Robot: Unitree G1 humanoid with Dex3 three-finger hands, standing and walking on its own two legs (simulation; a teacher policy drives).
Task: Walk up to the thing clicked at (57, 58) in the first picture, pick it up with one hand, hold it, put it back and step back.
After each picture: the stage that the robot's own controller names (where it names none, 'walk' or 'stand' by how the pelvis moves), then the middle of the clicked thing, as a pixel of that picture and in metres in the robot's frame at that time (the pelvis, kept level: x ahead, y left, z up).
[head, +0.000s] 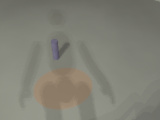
stand; (55, 50) +1.27 +0.24 -0.65
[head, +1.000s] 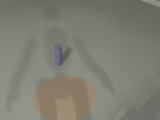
walk; (58, 55) +1.15 +0.15 -0.64
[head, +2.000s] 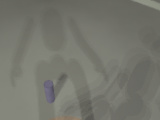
walk; (49, 92) +0.69 +0.19 -0.65
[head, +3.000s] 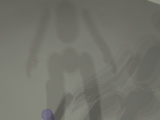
stand; out of the picture +0.44 +0.22 -0.62
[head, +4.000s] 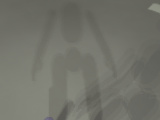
stand; out of the picture +0.42 +0.21 -0.66
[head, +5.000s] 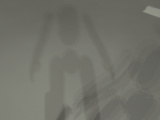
stand; out of the picture +0.39 +0.23 -0.66
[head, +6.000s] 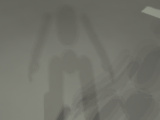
stand; out of the picture +0.39 +0.23 -0.66
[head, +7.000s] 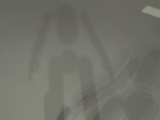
stand; out of the picture +0.38 +0.23 -0.66
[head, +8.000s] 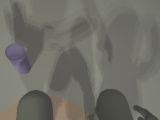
go down; (20, 61) +0.46 +0.24 -0.32
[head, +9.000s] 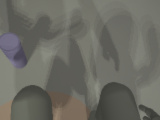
go down; (15, 53) +0.47 +0.24 -0.26
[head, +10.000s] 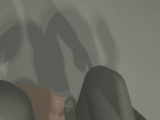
close in; out of the picture +0.45 +0.29 -0.17
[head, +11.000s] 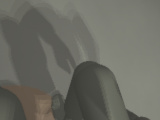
close; out of the picture +0.45 +0.30 -0.16
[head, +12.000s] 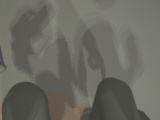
lift; out of the picture +0.38 +0.27 -0.05
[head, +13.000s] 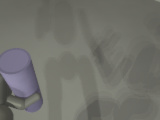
hold; (25, 86) +0.32 +0.16 +0.08
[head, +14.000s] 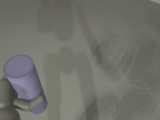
hold; (30, 89) +0.32 +0.16 +0.04
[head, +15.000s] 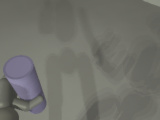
hold; (29, 89) +0.32 +0.16 +0.05
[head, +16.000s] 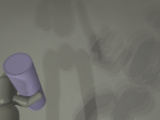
crouch; (29, 86) +0.34 +0.17 +0.02
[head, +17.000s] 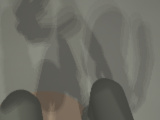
crouch; out of the picture +0.48 +0.25 -0.04
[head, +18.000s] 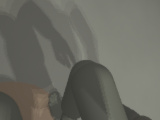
lower; out of the picture +0.45 +0.31 -0.16
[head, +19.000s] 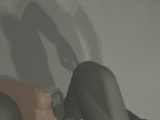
lower; out of the picture +0.44 +0.31 -0.16
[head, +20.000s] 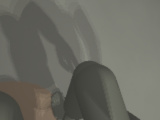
lower; out of the picture +0.44 +0.30 -0.16
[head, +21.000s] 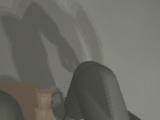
lower; out of the picture +0.44 +0.30 -0.16
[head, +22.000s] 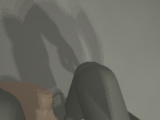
draw back; out of the picture +0.44 +0.30 -0.17
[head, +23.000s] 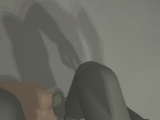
rise; out of the picture +0.44 +0.30 -0.17
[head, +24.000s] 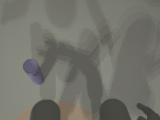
walk; (35, 73) +0.46 +0.22 -0.39
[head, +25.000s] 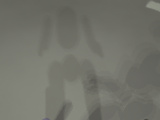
stand; out of the picture +0.40 +0.20 -0.60
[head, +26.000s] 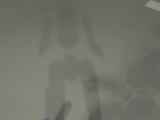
stand; out of the picture +0.40 +0.21 -0.60
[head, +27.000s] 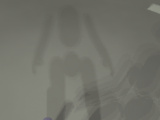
stand; out of the picture +0.41 +0.20 -0.62
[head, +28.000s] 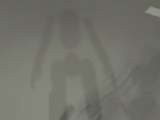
stand; out of the picture +0.42 +0.21 -0.66
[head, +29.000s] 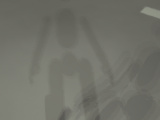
stand; out of the picture +0.39 +0.23 -0.66
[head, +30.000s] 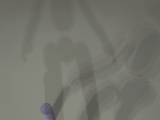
walk; (48, 114) +0.43 +0.20 -0.63
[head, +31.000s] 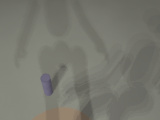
walk; (47, 85) +0.64 +0.22 -0.64
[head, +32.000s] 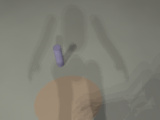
walk; (58, 56) +0.97 +0.24 -0.63
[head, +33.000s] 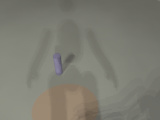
stand; (58, 64) +1.01 +0.20 -0.65
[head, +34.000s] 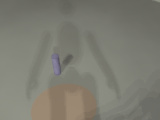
stand; (56, 65) +1.03 +0.21 -0.66
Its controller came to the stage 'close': yes
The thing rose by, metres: 0.69
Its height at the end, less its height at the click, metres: +0.00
